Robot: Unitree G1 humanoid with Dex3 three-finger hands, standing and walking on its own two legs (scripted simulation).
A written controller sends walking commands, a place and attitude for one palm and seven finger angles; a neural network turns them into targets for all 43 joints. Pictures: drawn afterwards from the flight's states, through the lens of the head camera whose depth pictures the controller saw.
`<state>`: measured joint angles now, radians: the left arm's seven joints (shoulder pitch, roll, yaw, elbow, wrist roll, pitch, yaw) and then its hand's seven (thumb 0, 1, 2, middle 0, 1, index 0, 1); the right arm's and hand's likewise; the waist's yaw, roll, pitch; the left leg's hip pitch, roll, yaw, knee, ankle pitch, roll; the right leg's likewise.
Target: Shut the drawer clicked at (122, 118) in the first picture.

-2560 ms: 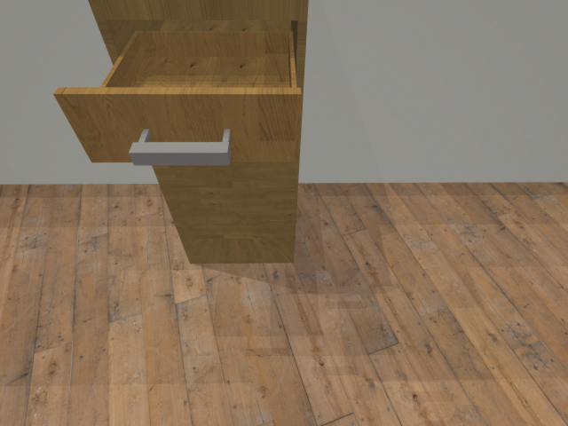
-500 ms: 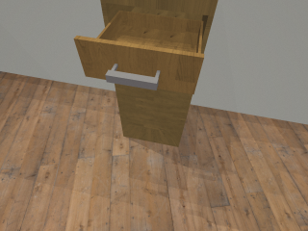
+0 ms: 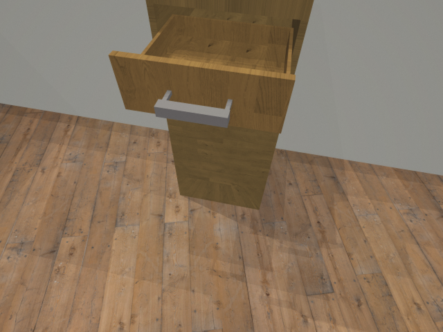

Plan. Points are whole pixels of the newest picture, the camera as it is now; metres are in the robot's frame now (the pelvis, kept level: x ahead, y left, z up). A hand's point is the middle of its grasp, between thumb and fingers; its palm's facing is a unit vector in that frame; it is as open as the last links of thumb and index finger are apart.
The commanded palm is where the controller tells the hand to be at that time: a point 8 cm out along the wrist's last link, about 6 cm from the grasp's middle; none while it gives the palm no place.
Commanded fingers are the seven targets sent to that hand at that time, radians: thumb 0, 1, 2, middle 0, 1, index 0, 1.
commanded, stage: turn to face it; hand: left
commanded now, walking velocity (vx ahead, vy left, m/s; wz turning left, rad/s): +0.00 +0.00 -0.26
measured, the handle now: (195, 106) +0.53 +0.09 +0.11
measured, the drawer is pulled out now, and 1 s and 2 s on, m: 0.27 0.27 0.27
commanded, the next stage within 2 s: take the last steps up to it in 0.20 s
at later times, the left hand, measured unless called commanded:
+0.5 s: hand out of the picture +0.05 +0.18 -0.18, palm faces -0.05 -0.98 -0.20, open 7.4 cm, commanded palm none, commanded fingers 0.00 0.90 0.90 -0.20 -0.30 -0.20 -0.30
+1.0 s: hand out of the picture +0.12 +0.12 -0.19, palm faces -0.08 -0.99 -0.15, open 7.4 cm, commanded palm none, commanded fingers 0.00 0.90 0.90 -0.20 -0.30 -0.20 -0.30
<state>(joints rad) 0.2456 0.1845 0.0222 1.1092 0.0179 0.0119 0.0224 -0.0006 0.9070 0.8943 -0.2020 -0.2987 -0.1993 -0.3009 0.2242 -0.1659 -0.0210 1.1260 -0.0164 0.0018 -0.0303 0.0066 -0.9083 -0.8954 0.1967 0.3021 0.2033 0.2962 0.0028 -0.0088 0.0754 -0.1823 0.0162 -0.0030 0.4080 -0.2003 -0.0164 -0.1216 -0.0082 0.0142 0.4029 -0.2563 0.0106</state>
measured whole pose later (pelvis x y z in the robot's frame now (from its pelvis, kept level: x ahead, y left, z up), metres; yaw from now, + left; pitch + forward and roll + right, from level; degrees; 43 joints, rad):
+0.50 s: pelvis +0.00 -0.01 -0.01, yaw -5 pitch -1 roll +0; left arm 0.24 0.20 0.06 1.03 0.03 0.03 -0.01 0.00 0.91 0.89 -0.20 -0.30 -0.20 -0.30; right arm 0.24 -0.21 -0.05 1.07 -0.03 0.01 -0.02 0.01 -0.91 -0.90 0.20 0.30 0.20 0.30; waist -0.01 -0.01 0.06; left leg -0.23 0.05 0.04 0.55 -0.30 -0.02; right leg -0.20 0.05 0.08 0.53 -0.31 -0.01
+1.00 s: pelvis +0.11 -0.05 -0.01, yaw -8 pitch -1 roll -1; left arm 0.29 0.16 0.05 1.08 0.02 -0.02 0.00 0.00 0.91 0.89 -0.20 -0.30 -0.20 -0.30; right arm 0.22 -0.15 -0.04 1.07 -0.02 -0.03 0.00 0.01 -0.91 -0.90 0.19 0.30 0.20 0.30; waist 0.00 -0.03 0.10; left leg -0.32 0.05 0.08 0.59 -0.26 -0.02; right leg -0.14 0.02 -0.06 0.47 -0.31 -0.03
